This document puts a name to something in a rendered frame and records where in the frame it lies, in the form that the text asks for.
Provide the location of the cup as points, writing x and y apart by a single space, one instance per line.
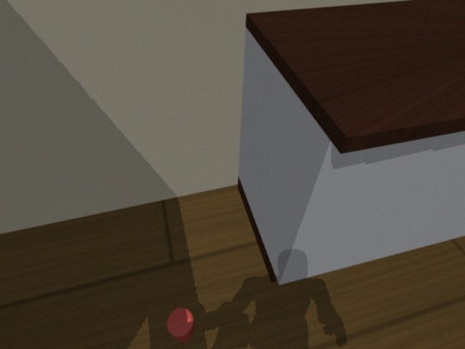
180 324

